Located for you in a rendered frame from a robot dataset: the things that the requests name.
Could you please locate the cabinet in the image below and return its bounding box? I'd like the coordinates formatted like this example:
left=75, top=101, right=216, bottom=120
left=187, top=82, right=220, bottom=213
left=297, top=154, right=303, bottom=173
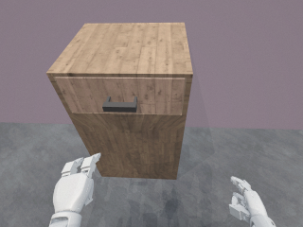
left=46, top=22, right=193, bottom=180

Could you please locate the right robot forearm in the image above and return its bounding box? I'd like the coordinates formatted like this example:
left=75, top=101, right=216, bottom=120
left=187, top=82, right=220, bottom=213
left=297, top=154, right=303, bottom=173
left=250, top=215, right=276, bottom=227

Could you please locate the handle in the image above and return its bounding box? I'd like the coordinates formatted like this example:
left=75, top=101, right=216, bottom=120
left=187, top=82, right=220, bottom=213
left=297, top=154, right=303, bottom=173
left=102, top=96, right=137, bottom=113

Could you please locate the drawer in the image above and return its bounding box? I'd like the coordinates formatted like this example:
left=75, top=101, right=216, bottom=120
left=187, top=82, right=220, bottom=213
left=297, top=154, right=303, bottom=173
left=55, top=77, right=186, bottom=114

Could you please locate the right robot hand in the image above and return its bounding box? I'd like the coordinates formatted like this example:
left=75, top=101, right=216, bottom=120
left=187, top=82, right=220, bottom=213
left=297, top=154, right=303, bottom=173
left=229, top=176, right=268, bottom=224

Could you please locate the left robot hand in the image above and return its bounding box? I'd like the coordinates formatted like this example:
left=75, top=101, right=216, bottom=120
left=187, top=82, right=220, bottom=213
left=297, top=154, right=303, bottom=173
left=53, top=153, right=101, bottom=214

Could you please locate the left robot forearm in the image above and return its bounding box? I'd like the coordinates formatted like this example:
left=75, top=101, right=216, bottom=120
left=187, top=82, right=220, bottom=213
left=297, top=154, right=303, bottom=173
left=49, top=211, right=82, bottom=227

